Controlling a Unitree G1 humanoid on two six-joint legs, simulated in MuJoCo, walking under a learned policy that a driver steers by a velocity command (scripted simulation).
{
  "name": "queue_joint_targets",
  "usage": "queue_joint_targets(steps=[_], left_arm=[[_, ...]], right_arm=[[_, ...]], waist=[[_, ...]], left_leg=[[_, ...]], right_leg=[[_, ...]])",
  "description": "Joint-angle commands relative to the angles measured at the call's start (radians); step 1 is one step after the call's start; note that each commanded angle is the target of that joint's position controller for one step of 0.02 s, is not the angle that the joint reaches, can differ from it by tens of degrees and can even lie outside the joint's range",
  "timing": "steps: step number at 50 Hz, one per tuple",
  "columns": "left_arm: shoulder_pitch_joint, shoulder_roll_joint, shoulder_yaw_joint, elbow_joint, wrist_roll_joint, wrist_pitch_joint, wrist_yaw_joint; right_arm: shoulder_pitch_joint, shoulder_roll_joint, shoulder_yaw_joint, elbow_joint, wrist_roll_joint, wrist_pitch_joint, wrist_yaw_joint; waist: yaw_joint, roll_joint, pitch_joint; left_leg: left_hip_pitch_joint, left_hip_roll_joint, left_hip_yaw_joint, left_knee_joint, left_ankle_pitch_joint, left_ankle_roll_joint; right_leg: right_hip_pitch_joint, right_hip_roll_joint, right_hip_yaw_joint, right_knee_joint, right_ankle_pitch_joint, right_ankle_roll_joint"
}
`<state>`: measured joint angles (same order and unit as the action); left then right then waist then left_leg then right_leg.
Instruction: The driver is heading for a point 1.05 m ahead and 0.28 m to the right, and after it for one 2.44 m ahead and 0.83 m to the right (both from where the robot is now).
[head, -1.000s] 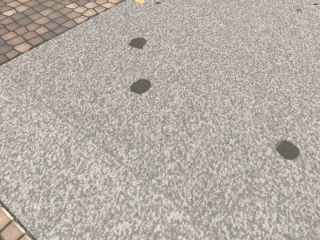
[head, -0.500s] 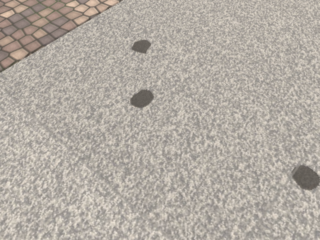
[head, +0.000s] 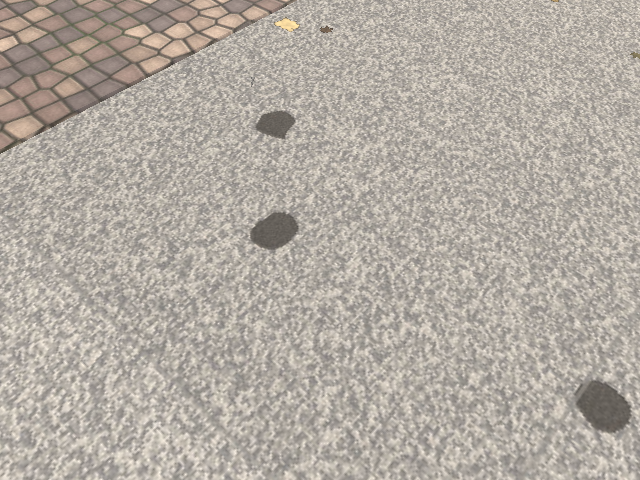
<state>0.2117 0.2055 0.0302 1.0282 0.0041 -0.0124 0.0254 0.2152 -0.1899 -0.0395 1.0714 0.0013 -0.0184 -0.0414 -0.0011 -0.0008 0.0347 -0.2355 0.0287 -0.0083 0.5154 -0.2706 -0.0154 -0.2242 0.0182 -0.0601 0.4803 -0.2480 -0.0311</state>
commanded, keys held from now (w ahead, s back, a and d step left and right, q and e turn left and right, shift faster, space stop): no key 0.20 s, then w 0.26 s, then w+e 0.54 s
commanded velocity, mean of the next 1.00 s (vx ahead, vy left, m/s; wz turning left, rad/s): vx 0.29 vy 0.00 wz -0.20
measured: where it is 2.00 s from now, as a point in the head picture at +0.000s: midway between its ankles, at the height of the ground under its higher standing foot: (406, 372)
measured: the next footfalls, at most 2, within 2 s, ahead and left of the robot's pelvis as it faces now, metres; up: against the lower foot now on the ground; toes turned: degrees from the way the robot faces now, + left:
right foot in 1.00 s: +0.42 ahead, -0.10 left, +0.00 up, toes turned -18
left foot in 1.50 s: +0.76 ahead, -0.04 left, +0.00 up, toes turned -35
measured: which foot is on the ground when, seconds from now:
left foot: down 0.00-1.00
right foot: down 0.00-0.50, up 0.52-0.98, down 1.00-1.00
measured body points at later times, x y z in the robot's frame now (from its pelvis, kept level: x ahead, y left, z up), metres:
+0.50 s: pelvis +0.05 +0.04 +0.00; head +0.06 +0.06 +0.45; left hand +0.03 +0.29 -0.16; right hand +0.10 -0.22 -0.14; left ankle +0.05 +0.14 -0.74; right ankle +0.01 -0.10 -0.74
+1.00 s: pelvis +0.27 +0.01 -0.03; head +0.30 +0.01 +0.42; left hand +0.54 +0.17 -0.13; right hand +0.13 -0.21 -0.16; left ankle +0.06 +0.15 -0.72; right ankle +0.38 -0.09 -0.74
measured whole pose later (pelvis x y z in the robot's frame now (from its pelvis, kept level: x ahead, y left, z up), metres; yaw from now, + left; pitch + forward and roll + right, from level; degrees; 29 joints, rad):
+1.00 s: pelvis +0.27 +0.01 -0.03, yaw -14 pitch +1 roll +0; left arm -0.04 0.20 0.06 0.83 -0.03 -0.05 -0.07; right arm 0.46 -0.20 -0.05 1.08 0.00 -0.08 -0.04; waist -0.04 -0.02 0.04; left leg 0.17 0.06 0.29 0.44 -0.51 -0.03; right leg -0.53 0.02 -0.11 0.61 -0.10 -0.17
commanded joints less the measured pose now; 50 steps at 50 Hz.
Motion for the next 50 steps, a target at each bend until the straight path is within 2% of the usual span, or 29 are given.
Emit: queue_joint_targets(steps=[1,10,11,12,14,16,17,18,19,21,23,24,25,26,27,28,29,30,31,32,33,35,38,41,44,47,48,49,50], left_arm=[[0.026,0.078,0.014,-0.020,-0.002,-0.003,0.004],[0.038,0.074,0.014,0.016,-0.003,0.002,0.011],[0.059,0.067,0.013,0.031,-0.003,0.004,0.011],[0.067,0.084,0.020,0.037,-0.011,0.007,0.013],[0.083,0.125,0.035,0.032,-0.025,0.002,0.017],[0.157,0.172,0.051,0.044,-0.033,-0.021,0.013],[0.165,0.185,0.058,0.046,-0.029,-0.033,0.012],[0.153,0.178,0.057,0.038,-0.018,-0.046,0.010],[0.132,0.170,0.056,0.027,-0.015,-0.057,0.006],[0.071,0.162,0.055,0.002,-0.032,-0.064,-0.001],[0.011,0.172,0.058,-0.012,-0.049,-0.054,-0.007],[0.026,0.162,0.056,-0.010,-0.051,-0.047,-0.009],[-0.001,0.130,0.046,-0.021,-0.048,-0.048,-0.010],[-0.033,0.053,0.026,-0.048,-0.030,-0.054,-0.017],[-0.026,0.034,0.026,-0.072,-0.047,-0.068,-0.012],[-0.038,0.073,0.034,-0.074,-0.066,-0.079,-0.012],[-0.033,0.090,0.037,-0.074,-0.071,-0.085,-0.019],[-0.015,0.091,0.041,-0.057,-0.063,-0.085,-0.019],[-0.013,0.099,0.049,-0.051,-0.052,-0.083,-0.017],[-0.005,0.098,0.054,-0.043,-0.048,-0.076,-0.022],[-0.004,0.079,0.054,-0.039,-0.046,-0.067,-0.029],[-0.041,0.052,0.050,-0.058,-0.042,-0.051,-0.039],[-0.160,0.034,0.040,-0.123,-0.038,-0.047,-0.047],[-0.267,0.024,0.027,-0.178,-0.032,-0.045,-0.065],[-0.336,0.021,0.021,-0.224,-0.034,-0.046,-0.086],[-0.308,0.061,0.038,-0.251,-0.032,-0.047,-0.102],[-0.226,0.093,0.054,-0.240,-0.033,-0.044,-0.104],[-0.092,0.148,0.080,-0.214,-0.034,-0.040,-0.101],[0.069,0.212,0.116,-0.179,-0.034,-0.033,-0.086]], right_arm=[[0.029,-0.107,-0.017,-0.017,0.001,-0.003,-0.004],[0.027,-0.088,-0.015,0.006,0.000,0.008,-0.006],[0.048,-0.077,-0.013,0.021,0.000,0.010,-0.005],[0.057,-0.083,-0.017,0.027,0.007,0.012,-0.006],[0.031,-0.087,-0.021,0.009,0.014,0.003,-0.008],[-0.023,-0.044,-0.012,-0.025,0.020,-0.027,0.002],[-0.049,-0.044,-0.012,-0.038,0.021,-0.041,0.011],[-0.062,-0.054,-0.017,-0.047,0.024,-0.051,0.018],[-0.060,-0.058,-0.019,-0.052,0.029,-0.058,0.025],[-0.044,-0.071,-0.025,-0.050,0.037,-0.070,0.032],[0.071,-0.052,-0.033,0.009,0.028,-0.075,0.034],[0.152,-0.061,-0.043,0.047,0.020,-0.071,0.034],[0.255,-0.085,-0.055,0.073,0.016,-0.068,0.031],[0.389,-0.167,-0.073,0.085,0.012,-0.069,0.022],[0.443,-0.227,-0.076,0.085,-0.005,-0.084,0.032],[0.355,-0.166,-0.054,0.067,-0.008,-0.101,0.032],[0.260,-0.120,-0.038,0.036,0.001,-0.110,0.034],[0.187,-0.108,-0.029,0.014,0.005,-0.114,0.041],[0.153,-0.099,-0.024,0.003,0.003,-0.114,0.044],[0.159,-0.073,-0.016,0.004,-0.005,-0.109,0.044],[0.188,-0.069,-0.013,0.011,-0.015,-0.108,0.041],[0.227,-0.089,-0.014,0.019,-0.024,-0.105,0.029],[0.216,-0.117,-0.015,0.000,-0.030,-0.100,0.011],[0.251,-0.136,-0.019,-0.005,-0.018,-0.097,-0.001],[0.284,-0.148,-0.025,-0.004,-0.007,-0.086,-0.002],[0.252,-0.193,-0.037,-0.028,0.002,-0.074,-0.009],[0.234,-0.211,-0.043,-0.040,0.002,-0.066,-0.013],[0.206,-0.232,-0.049,-0.056,0.004,-0.062,-0.011],[0.167,-0.239,-0.049,-0.077,0.008,-0.066,-0.005]], waist=[[0.000,0.012,-0.042],[0.000,0.005,-0.011],[-0.001,0.001,-0.033],[0.002,-0.010,-0.013],[0.018,-0.053,0.070],[0.047,-0.156,0.109],[0.052,-0.168,0.129],[0.046,-0.152,0.132],[0.035,-0.140,0.124],[0.003,-0.113,0.092],[-0.063,-0.093,0.048],[-0.085,-0.072,0.026],[-0.128,-0.010,0.009],[-0.165,0.234,-0.046],[-0.161,0.331,-0.048],[-0.109,0.182,0.027],[-0.069,0.126,0.073],[-0.038,0.091,0.079],[-0.022,0.088,0.082],[-0.017,0.096,0.066],[-0.022,0.099,0.051],[-0.025,0.077,0.056],[-0.035,0.063,0.094],[-0.060,0.064,0.114],[-0.063,0.055,0.129],[0.001,0.116,0.057],[0.051,0.146,0.005],[0.120,0.162,-0.070],[0.209,0.134,-0.145]], left_leg=[[0.019,0.028,-0.023,-0.067,0.235,0.042],[0.021,0.014,-0.012,-0.079,0.201,0.037],[0.030,0.000,0.004,-0.079,0.097,0.039],[0.002,-0.026,0.029,-0.053,-0.075,0.050],[-0.124,-0.041,0.045,0.012,-0.317,0.074],[-0.251,-0.045,0.083,0.190,-0.223,0.077],[-0.275,-0.013,0.054,0.281,-0.178,0.088],[-0.312,0.015,0.023,0.356,-0.206,0.101],[-0.342,0.039,0.001,0.384,-0.244,0.112],[-0.267,0.053,0.010,0.234,-0.233,0.125],[0.039,-0.028,0.116,0.016,-0.024,0.109],[0.179,-0.064,0.134,-0.009,0.029,0.089],[0.297,-0.011,0.049,-0.055,0.003,0.096],[0.413,0.221,-0.267,-0.212,-0.077,0.153],[0.422,0.395,-0.631,-0.345,-0.232,0.284],[0.354,0.412,-0.620,-0.349,-0.338,0.284],[0.324,0.370,-0.499,-0.352,-0.314,0.230],[0.287,0.320,-0.370,-0.360,-0.184,0.183],[0.263,0.283,-0.254,-0.361,-0.033,0.144],[0.246,0.241,-0.149,-0.355,0.092,0.115],[0.237,0.219,-0.085,-0.351,0.193,0.108],[0.233,0.213,-0.012,-0.359,0.315,0.120],[0.191,0.205,0.074,-0.394,0.365,0.117],[0.198,0.215,0.148,-0.416,0.390,0.109],[0.292,0.240,0.204,-0.362,0.524,0.105],[0.355,0.259,0.252,-0.187,1.031,0.099],[0.359,0.264,0.256,-0.061,1.181,0.098],[0.321,0.260,0.247,0.113,1.220,0.094],[0.164,0.217,0.247,0.362,1.059,0.063]], right_leg=[[0.030,-0.047,0.045,-0.061,0.180,-0.021],[0.027,-0.053,0.051,-0.068,0.155,-0.016],[0.036,-0.045,0.043,-0.075,0.043,-0.019],[0.021,-0.038,0.046,-0.078,-0.145,-0.036],[-0.031,-0.106,0.153,-0.145,-0.485,-0.092],[0.021,-0.282,0.410,-0.287,-0.626,-0.186],[0.003,-0.356,0.517,-0.333,-0.607,-0.229],[0.005,-0.387,0.555,-0.345,-0.554,-0.246],[0.028,-0.393,0.546,-0.340,-0.488,-0.241],[0.031,-0.332,0.409,-0.317,-0.351,-0.179],[-0.116,-0.217,0.223,-0.237,-0.252,-0.128],[-0.195,-0.172,0.184,-0.167,-0.228,-0.117],[-0.288,-0.125,0.138,-0.024,-0.153,-0.087],[-0.417,-0.031,0.019,0.366,-0.161,-0.022],[-0.594,0.046,0.103,0.614,-0.315,-0.027],[-0.672,-0.022,0.207,0.748,-0.260,-0.055],[-0.714,-0.055,0.232,0.767,-0.136,-0.079],[-0.682,-0.078,0.228,0.735,-0.041,-0.083],[-0.646,-0.096,0.224,0.676,0.027,-0.082],[-0.594,-0.104,0.205,0.643,0.073,-0.076],[-0.566,-0.098,0.182,0.638,0.109,-0.067],[-0.586,-0.095,0.166,0.609,0.161,-0.046],[-0.584,-0.087,0.133,0.435,0.258,-0.030],[-0.534,-0.086,0.053,0.297,0.317,-0.034],[-0.527,-0.073,-0.003,0.212,0.267,-0.065],[-0.366,0.003,-0.093,0.192,0.141,-0.117],[-0.263,0.039,-0.111,0.199,0.091,-0.138],[-0.089,0.066,-0.103,0.160,0.089,-0.168],[0.181,0.059,-0.028,0.062,0.142,-0.209]])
